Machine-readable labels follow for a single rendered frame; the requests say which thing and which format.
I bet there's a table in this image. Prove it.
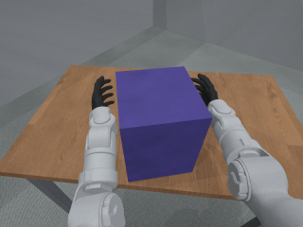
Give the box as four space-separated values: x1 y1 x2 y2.
0 65 303 227

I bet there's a right robot forearm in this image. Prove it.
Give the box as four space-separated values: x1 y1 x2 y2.
207 99 289 192

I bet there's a right robot hand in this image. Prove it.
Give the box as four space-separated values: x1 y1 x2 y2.
191 73 218 107

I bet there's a left robot hand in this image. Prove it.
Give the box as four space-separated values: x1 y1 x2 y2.
91 76 115 111

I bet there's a carton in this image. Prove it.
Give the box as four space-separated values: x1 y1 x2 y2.
116 66 213 183

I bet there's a left robot forearm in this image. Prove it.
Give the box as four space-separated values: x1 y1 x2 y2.
67 106 118 227

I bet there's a left robot upper arm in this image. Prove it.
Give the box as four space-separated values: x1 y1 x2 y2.
68 192 126 227

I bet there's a right robot upper arm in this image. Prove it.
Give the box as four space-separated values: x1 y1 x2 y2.
227 156 303 227

